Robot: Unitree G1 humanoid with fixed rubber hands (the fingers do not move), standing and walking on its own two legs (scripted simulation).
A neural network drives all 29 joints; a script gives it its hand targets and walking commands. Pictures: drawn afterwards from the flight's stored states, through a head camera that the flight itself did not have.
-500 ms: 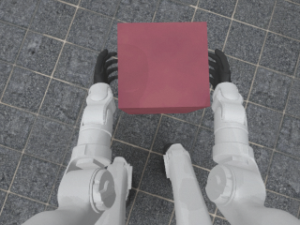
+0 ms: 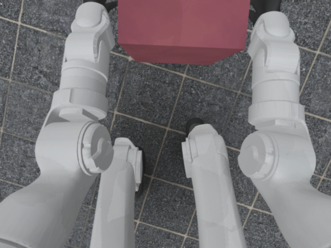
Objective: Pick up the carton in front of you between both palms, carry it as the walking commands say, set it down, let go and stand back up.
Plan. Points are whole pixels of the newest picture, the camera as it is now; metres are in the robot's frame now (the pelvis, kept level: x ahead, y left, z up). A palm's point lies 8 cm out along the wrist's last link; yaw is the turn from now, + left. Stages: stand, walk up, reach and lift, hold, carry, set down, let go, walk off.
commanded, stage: set down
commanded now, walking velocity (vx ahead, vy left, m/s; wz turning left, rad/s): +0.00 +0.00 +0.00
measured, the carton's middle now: (178, 9) +0.56 -0.12 -0.21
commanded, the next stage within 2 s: none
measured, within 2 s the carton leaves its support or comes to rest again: rests again in 0.70 s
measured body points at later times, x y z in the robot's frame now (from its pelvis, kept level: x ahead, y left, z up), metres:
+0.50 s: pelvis +0.02 +0.01 -0.06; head +0.40 -0.03 +0.16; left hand +0.61 +0.01 -0.24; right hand +0.53 -0.28 -0.23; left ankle +0.08 +0.13 -0.43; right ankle +0.14 -0.13 -0.43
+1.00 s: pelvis +0.00 +0.01 -0.07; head +0.38 -0.04 +0.15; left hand +0.59 +0.02 -0.26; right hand +0.51 -0.28 -0.26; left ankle +0.08 +0.13 -0.43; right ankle +0.14 -0.13 -0.43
